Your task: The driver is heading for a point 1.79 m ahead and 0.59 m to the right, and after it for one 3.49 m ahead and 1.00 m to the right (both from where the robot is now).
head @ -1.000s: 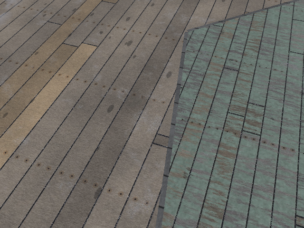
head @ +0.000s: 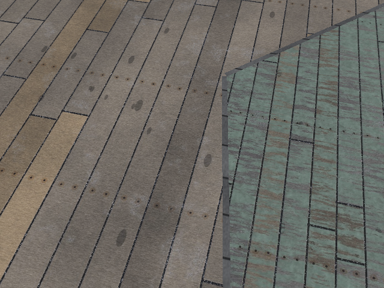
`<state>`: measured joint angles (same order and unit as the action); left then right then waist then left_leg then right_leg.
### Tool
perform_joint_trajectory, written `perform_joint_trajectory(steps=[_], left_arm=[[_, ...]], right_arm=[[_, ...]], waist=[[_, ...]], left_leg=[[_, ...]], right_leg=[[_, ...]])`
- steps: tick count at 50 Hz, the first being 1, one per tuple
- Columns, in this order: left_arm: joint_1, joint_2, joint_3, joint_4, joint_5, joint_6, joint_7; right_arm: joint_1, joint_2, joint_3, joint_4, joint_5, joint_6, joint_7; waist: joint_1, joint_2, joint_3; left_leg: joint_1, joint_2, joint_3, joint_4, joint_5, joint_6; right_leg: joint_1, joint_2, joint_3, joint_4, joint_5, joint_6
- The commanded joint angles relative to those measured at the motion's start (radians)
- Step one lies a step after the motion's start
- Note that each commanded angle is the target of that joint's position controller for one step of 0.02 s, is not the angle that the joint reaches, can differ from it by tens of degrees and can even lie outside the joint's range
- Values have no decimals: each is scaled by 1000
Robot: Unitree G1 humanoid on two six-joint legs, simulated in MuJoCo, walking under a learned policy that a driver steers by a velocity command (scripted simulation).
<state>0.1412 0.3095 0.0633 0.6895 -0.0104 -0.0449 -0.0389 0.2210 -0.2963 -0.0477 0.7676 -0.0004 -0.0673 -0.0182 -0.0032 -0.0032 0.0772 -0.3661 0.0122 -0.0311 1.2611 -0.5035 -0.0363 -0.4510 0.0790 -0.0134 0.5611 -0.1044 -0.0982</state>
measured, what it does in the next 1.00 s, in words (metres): walks ahead, turning right: left foot, then right foot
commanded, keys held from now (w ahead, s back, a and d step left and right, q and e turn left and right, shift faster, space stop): e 0.86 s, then no key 0.14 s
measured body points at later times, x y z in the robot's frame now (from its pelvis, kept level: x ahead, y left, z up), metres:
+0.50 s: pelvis +0.13 +0.05 +0.01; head +0.17 +0.06 +0.46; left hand +0.37 +0.29 -0.09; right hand +0.20 -0.26 -0.07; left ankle +0.21 +0.15 -0.72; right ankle +0.05 -0.06 -0.64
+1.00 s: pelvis +0.11 +0.01 +0.02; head +0.12 -0.04 +0.47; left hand +0.39 +0.16 -0.05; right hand +0.07 -0.31 -0.10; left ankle +0.20 +0.14 -0.65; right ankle +0.07 -0.07 -0.72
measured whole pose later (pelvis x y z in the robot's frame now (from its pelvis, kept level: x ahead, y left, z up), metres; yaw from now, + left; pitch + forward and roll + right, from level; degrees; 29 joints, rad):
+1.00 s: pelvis +0.11 +0.01 +0.02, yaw -34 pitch +2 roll +2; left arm 0.20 0.28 0.06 0.63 0.00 0.03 0.02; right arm 0.13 -0.33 -0.10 0.74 0.00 0.02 -0.03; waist 0.00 0.04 0.05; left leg -0.53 0.01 -0.02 1.05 -0.36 -0.08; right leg -0.26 0.04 0.07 0.45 -0.21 -0.04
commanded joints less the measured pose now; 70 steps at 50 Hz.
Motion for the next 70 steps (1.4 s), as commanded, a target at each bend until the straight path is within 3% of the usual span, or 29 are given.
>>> perform_joint_trajectory(steps=[1, 7, 13, 16, 17, 18, 19, 20, 21, 22, 25, 34, 38, 39, 40, 41, 42, 43, 45, 47, 51, 56, 59, 60, 61, 62, 63, 65, 70], left_arm=[[56, 136, 40, -68, 10, 1, 19], [41, 169, 54, -68, -3, 32, 54], [34, 160, 52, -78, -6, 72, 72], [3, 145, 46, -94, -11, 78, 72], [-7, 128, 41, -100, -13, 78, 72], [44, 75, 26, -105, 1, 76, 70], [131, 54, 21, -118, -1, 72, 69], [149, 144, 42, -103, 11, 65, 67], [130, 192, 62, -84, -3, 71, 66], [121, 185, 67, -68, -9, 86, 71], [86, 116, 50, -86, -16, 110, 70], [22, 90, 40, -141, -9, 111, 40], [111, 93, 56, -113, -6, 114, 26], [142, 132, 70, -108, -3, 112, 34], [157, 256, 94, -133, 0, 107, 54], [153, 260, 88, -151, 38, 84, 44], [122, 229, 79, -144, 45, 65, 41], [68, 198, 72, -140, 27, 55, 46], [2, 138, 46, -146, 2, 56, 58], [9, 113, 32, -141, 13, 57, 66], [29, 114, 28, -117, 17, 57, 71], [17, 122, 24, -93, 20, 64, 55], [-10, 84, 5, -70, 5, 63, 50], [23, 60, -3, -57, 13, 55, 49], [62, 48, -7, -54, 35, 44, 47], [95, 29, -8, -45, 34, 41, 46], [57, 63, -4, -30, 42, 44, 48], [-2, 76, 5, -31, 28, 55, 54], [24, 44, 4, -2, 24, 63, 59]], right_arm=[[19, -137, -34, -95, -5, 1, -13], [-4, -80, -19, -93, -15, 28, -24], [-124, -96, -24, -130, -2, 32, -7], [-85, -112, -38, -125, 1, 13, 2], [-54, -121, -44, -116, -2, 5, 2], [-34, -184, -57, -124, -19, 4, -6], [-54, -243, -71, -122, -47, 21, -10], [-25, -190, -63, -124, -40, 25, -8], [-45, -138, -49, -137, -32, 26, -9], [-79, -113, -43, -142, -24, 32, -11], [-110, -110, -39, -142, -17, 52, -22], [-102, -175, -71, -119, -3, 71, -13], [-109, -167, -72, -97, 26, 73, -9], [-60, -130, -64, -74, 19, 73, -4], [-60, -56, -38, -115, -39, 73, 2], [-164, -99, -52, -154, -27, 68, -9], [-186, -132, -63, -150, -4, 69, -16], [-168, -139, -70, -136, 1, 72, -21], [-115, -135, -75, -101, -11, 79, -29], [-93, -116, -71, -92, -4, 76, -20], [-127, -75, -49, -99, 2, 76, -10], [-123, -87, -45, -99, 9, 73, 2], [-66, -60, -35, -77, 0, 59, 12], [-53, -80, -35, -76, -15, 52, 11], [-45, -150, -46, -84, -25, 50, 6], [-94, -141, -43, -68, -21, 50, 11], [-129, -77, -28, -87, -16, 45, 18], [-116, -83, -25, -78, -17, 36, 20], [-83, -69, -12, -55, -14, 26, 11]], waist=[[-9, -31, -182], [-20, -57, -234], [17, -126, -205], [-15, -158, -185], [-33, -151, -178], [-5, -26, -226], [64, 258, -210], [32, 253, -232], [21, 162, -209], [27, 110, -183], [18, 138, -131], [-26, 197, -180], [27, 160, -172], [27, 47, -160], [-8, -302, -157], [67, -260, -182], [57, -170, -154], [25, -137, -126], [-4, -135, -135], [-10, -134, -169], [17, -136, -164], [37, -147, -125], [-17, -107, -120], [-9, -67, -141], [34, 55, -166], [81, 174, -169], [46, 134, -144], [13, 96, -113], [5, 51, -97]], left_leg=[[-216, 56, -65, 3, 55, -19], [-149, 6, -39, -326, 243, -72], [-103, -39, -77, -552, 290, -61], [-5, -48, -78, -761, 331, -28], [85, -18, -78, -881, 461, -4], [230, 173, -224, -893, 623, 67], [324, 368, -473, -899, 886, 248], [322, 434, -571, -911, 873, 335], [293, 378, -448, -890, 819, 309], [264, 306, -335, -882, 747, 260], [195, 218, -166, -923, 654, 227], [240, 289, -50, -928, 630, 256], [172, 266, 21, -808, 514, 165], [55, 213, 95, -677, 372, 83], [-240, 68, 188, -351, -89, -32], [-316, -7, 29, -166, -183, -43], [-315, 15, -19, -101, -110, -30], [-316, 27, -35, -106, -16, -20], [-277, 28, -27, -110, 91, -36], [-219, 14, -15, -115, 144, -48], [-159, 26, -14, -346, 167, -53], [-2, 18, 3, -556, 122, -37], [163, 9, 16, -866, 346, -8], [261, 55, -37, -906, 488, 11], [323, 156, -121, -864, 701, 56], [221, 178, -142, -855, 590, 131], [168, 144, -129, -876, 444, 130], [158, 89, -80, -865, 374, 77], [159, 73, -61, -850, 358, 66]], right_leg=[[307, -297, 356, -204, 634, -227], [198, -208, 264, -181, 593, -151], [213, -192, 390, -144, 244, -102], [244, -171, 467, -76, 196, -65], [217, -136, 462, -34, 132, -31], [133, -72, 388, 116, -118, 20], [-75, 88, 213, 304, -558, 85], [-140, 28, 182, 531, -596, 132], [-152, -4, 180, 630, -521, 149], [-155, -23, 162, 664, -456, 168], [-136, -48, 93, 632, -341, 196], [52, -105, -11, 229, -286, 163], [246, -63, -57, -85, -100, 76], [361, -108, 48, -176, 39, 30], [505, -387, 431, -189, 399, -104], [397, -474, 542, -224, 391, -266], [353, -418, 468, -246, 275, -235], [335, -355, 397, -241, 199, -171], [316, -299, 316, -226, 227, -118], [316, -279, 280, -217, 294, -120], [353, -271, 278, -205, 247, -118], [273, -278, 334, -197, 158, -136], [231, -238, 332, -159, 138, -84], [196, -206, 321, -150, 72, -34], [156, -134, 251, -81, -41, 19], [214, -74, 165, -105, -158, 66], [253, -79, 161, -114, -137, 90], [241, -81, 167, -97, -66, 73], [241, -88, 179, -109, -12, 73]])
Velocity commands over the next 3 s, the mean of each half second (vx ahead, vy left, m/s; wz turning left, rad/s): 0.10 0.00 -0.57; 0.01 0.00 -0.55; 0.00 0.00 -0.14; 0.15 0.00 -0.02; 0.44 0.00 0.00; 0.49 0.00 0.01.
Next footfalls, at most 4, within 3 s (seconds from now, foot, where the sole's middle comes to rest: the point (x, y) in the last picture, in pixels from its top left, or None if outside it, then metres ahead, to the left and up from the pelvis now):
0.36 left None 0.24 0.14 -0.76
0.78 right None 0.10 -0.09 -0.76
1.20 left None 0.23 0.10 -0.76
2.46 left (249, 240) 0.57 -0.17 -0.76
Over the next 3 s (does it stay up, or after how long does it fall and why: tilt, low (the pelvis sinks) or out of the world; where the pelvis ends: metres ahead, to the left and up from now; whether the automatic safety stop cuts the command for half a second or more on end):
stays up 0.61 -0.34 0.00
